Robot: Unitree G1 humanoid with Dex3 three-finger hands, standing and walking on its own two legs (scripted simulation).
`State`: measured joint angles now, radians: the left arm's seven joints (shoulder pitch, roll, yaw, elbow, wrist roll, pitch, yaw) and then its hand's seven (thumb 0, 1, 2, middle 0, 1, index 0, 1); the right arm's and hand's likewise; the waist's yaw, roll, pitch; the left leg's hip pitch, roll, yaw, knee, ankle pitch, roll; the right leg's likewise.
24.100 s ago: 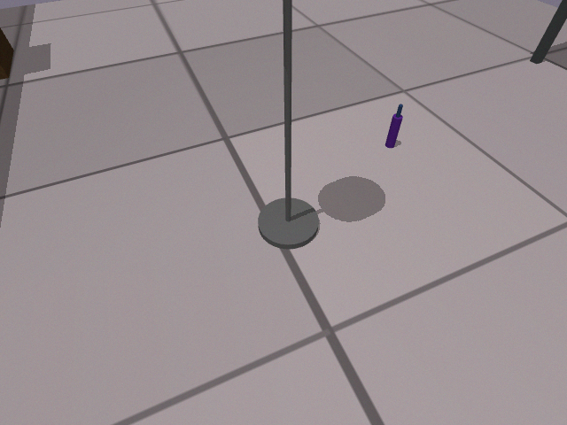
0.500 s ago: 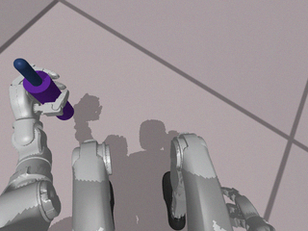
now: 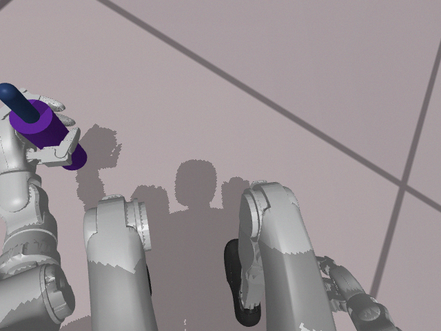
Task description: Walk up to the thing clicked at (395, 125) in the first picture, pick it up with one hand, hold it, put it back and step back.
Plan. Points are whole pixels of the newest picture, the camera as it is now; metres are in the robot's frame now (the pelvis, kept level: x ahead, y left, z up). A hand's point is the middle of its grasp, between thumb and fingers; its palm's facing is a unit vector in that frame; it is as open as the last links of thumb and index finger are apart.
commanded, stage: lower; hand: left
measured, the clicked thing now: (48, 133) +0.43 +0.27 -0.06
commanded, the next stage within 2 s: loosen in 1.74 s
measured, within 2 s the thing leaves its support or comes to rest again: rests again in 1.56 s
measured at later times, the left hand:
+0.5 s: hand (66, 143) +0.44 +0.26 -0.12, palm faces +0.21 -0.98 +0.00, open 7.3 cm
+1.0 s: hand (72, 147) +0.44 +0.26 -0.15, palm faces +0.20 -0.98 -0.01, open 7.3 cm
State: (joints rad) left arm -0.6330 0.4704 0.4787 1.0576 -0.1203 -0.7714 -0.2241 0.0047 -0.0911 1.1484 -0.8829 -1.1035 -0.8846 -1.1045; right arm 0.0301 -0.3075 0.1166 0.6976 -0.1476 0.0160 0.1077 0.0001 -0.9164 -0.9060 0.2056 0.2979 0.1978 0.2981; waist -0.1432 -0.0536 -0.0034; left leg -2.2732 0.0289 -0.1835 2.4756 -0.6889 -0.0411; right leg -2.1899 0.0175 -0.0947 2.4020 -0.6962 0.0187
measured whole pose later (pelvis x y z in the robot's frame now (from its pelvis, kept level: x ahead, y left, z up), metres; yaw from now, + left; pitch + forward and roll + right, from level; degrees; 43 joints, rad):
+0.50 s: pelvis +0.00 +0.01 -0.02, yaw -3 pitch +23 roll -10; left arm -0.62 0.58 0.52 1.16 -0.12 -0.88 -0.20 0.01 -0.09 1.15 -0.89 -1.10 -0.89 -1.10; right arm -0.03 -0.32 0.24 0.68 -0.21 0.02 0.13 0.00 -0.92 -0.90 0.21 0.30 0.20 0.30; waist -0.19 -0.12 0.11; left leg -2.29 0.02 -0.25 2.58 -0.71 -0.04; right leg -2.18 0.04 -0.14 2.45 -0.69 0.04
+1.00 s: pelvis -0.01 +0.01 -0.03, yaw -5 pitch +18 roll -13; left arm -0.64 0.69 0.52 1.28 -0.11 -0.96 -0.15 0.01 -0.09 1.15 -0.89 -1.10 -0.89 -1.09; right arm -0.09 -0.35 0.35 0.63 -0.27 0.03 0.14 0.00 -0.92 -0.90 0.21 0.30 0.20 0.30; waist -0.23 -0.18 0.20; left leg -2.26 0.02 -0.31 2.62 -0.69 -0.04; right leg -2.13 0.06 -0.18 2.45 -0.66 0.05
